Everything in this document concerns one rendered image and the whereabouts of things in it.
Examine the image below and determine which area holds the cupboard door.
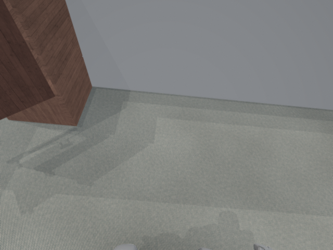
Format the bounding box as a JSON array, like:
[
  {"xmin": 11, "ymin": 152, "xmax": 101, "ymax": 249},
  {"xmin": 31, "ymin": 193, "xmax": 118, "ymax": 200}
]
[{"xmin": 0, "ymin": 0, "xmax": 55, "ymax": 120}]

